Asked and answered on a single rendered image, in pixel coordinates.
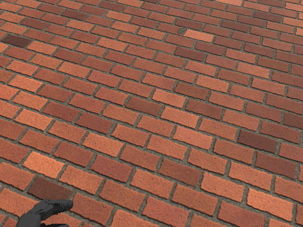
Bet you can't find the robot left hand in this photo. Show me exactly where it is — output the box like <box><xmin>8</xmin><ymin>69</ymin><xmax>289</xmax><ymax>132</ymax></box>
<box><xmin>15</xmin><ymin>199</ymin><xmax>74</xmax><ymax>227</ymax></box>

